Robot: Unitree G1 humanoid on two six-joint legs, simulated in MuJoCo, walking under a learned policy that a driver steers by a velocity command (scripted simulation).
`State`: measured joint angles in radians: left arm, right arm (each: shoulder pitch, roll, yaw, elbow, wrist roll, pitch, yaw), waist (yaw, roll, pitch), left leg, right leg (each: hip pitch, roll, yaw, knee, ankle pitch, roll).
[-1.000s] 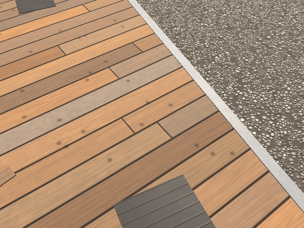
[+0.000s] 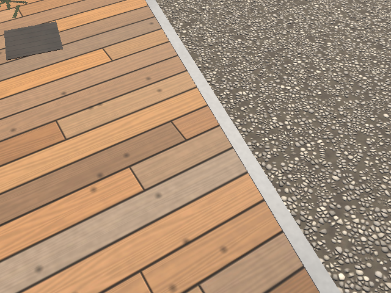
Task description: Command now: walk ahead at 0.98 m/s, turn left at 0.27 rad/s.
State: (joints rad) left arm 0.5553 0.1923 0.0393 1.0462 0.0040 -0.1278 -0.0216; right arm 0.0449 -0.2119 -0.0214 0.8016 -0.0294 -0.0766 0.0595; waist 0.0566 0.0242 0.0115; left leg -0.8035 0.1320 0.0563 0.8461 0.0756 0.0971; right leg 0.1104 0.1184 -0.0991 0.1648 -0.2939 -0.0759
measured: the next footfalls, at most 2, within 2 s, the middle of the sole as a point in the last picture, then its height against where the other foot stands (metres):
left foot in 0.16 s outside the picture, level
right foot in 0.60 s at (212, 207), level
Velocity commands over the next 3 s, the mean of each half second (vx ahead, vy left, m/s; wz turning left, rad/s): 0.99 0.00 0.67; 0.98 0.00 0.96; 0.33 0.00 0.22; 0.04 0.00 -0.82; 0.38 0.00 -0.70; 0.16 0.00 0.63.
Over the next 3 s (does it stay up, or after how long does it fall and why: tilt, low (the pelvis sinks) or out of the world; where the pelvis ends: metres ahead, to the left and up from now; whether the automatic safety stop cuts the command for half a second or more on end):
stays up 1.37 0.56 -0.02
